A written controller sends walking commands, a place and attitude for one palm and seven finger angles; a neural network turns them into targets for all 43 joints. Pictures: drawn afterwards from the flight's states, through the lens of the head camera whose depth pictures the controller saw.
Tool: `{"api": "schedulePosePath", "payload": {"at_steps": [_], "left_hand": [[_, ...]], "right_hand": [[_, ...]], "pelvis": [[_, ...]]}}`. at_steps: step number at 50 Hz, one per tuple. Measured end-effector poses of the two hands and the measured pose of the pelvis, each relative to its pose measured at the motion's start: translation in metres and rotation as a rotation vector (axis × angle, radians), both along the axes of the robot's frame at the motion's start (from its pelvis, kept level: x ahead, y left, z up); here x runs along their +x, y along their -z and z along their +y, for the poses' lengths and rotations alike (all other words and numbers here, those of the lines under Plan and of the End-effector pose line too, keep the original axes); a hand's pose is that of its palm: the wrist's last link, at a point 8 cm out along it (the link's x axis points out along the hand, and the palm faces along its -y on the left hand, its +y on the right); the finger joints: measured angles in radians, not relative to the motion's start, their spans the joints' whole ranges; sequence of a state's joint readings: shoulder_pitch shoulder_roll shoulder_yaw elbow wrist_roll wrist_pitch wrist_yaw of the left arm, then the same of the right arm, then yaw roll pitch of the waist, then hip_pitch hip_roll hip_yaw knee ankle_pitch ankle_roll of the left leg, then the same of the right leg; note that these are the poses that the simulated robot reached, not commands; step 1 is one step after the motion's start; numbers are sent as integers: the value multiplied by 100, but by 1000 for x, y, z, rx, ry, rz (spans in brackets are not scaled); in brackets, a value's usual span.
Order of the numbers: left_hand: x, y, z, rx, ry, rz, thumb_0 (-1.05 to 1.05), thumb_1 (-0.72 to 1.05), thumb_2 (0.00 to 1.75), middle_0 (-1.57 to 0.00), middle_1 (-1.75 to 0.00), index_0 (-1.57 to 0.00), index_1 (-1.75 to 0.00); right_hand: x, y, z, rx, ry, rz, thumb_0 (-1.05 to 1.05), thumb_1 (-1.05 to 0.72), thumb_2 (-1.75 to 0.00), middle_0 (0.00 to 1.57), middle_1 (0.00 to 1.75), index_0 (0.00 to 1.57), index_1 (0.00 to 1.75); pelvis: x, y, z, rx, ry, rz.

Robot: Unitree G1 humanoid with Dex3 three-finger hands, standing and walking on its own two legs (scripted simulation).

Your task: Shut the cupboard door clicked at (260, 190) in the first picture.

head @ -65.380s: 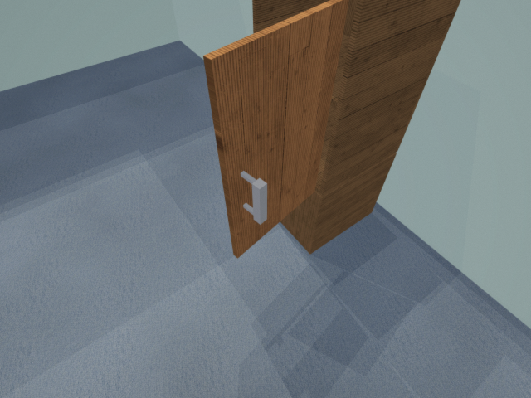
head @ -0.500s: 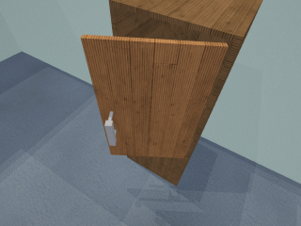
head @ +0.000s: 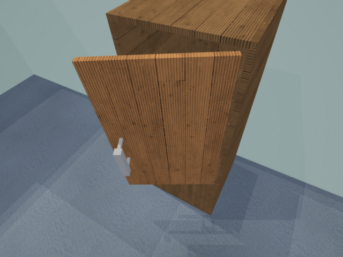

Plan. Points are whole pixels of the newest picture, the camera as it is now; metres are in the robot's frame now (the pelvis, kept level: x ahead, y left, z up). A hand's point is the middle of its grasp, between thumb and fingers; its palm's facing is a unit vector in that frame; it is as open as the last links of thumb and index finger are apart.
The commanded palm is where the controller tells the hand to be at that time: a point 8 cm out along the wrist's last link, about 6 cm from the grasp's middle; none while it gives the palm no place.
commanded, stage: come to a stop and stand still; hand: left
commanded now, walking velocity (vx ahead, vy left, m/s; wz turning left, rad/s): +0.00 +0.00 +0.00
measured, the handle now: (123, 157) +0.42 +0.19 -0.09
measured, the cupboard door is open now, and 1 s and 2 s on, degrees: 29 29 29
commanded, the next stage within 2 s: look again from close up in 0.50 s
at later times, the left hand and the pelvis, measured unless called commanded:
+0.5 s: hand out of the picture +0.03 +0.15 -0.17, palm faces +0.02 -0.97 -0.23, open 7.3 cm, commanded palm none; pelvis +0.02 -0.03 +0.00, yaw +0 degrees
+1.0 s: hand out of the picture +0.01 +0.14 -0.17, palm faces +0.03 -0.98 -0.20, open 7.4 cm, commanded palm none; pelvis +0.02 -0.03 +0.00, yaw +0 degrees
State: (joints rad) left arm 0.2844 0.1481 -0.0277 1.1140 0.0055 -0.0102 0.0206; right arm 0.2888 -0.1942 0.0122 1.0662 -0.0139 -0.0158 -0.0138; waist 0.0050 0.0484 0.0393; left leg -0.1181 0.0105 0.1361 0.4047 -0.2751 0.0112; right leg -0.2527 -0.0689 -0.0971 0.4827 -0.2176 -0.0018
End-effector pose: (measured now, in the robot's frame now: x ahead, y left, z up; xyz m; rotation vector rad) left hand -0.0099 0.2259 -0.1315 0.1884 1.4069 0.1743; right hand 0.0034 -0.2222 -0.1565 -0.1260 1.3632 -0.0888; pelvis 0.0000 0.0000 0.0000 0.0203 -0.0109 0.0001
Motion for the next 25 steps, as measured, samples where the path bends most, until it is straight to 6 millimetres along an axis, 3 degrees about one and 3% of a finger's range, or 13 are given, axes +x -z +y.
{"api": "schedulePosePath", "payload": {"at_steps": [12, 25], "left_hand": [[35, 2, -15, 8, 13, -42, 1, 93, 90, -20, -30, -20, -30], [32, 4, -29, 0, -6, -18, 1, 93, 90, -20, -30, -20, -30]], "right_hand": [[-21, 0, 2, 33, 36, 96, 0, -91, -90, 20, 30, 20, 30], [-5, 0, -9, 24, 37, 80, 0, -91, -90, 20, 30, 19, 30]], "pelvis": [[10, -1, -19, -2, -4, 0], [17, -1, -30, -6, -4, 5]]}}
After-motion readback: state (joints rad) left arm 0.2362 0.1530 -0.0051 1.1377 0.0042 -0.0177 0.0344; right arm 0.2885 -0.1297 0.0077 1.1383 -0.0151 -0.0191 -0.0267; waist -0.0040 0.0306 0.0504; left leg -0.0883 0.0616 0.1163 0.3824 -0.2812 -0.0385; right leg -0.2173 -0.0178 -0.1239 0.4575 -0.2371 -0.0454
